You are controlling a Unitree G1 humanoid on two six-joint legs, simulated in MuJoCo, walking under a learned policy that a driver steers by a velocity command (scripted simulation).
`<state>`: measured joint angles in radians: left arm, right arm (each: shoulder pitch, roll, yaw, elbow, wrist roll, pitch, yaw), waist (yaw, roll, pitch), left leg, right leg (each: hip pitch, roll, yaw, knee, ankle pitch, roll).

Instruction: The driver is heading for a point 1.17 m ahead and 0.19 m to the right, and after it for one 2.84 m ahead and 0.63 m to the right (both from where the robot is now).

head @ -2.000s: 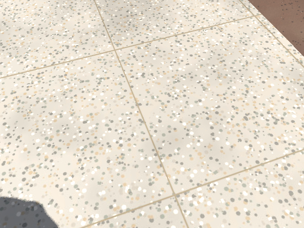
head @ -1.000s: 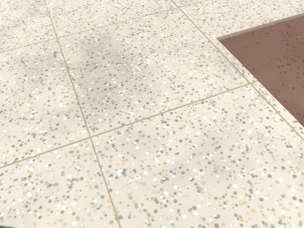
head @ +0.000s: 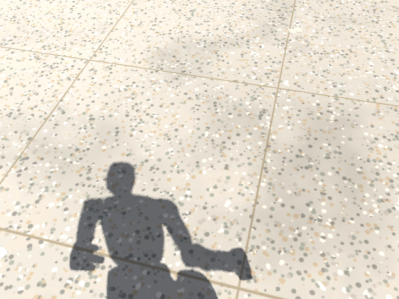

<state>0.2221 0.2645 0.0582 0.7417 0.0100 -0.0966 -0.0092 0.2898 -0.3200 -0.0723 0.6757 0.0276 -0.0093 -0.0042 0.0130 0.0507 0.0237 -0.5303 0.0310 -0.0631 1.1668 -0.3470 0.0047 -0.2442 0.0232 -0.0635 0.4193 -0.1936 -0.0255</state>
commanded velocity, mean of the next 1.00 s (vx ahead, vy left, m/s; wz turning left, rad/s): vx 0.50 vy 0.00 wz -0.08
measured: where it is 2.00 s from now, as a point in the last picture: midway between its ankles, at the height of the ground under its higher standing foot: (247, 161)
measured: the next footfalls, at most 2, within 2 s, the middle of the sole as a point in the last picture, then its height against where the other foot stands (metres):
left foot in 0.32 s outside the picture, level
right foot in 0.84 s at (235, 255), level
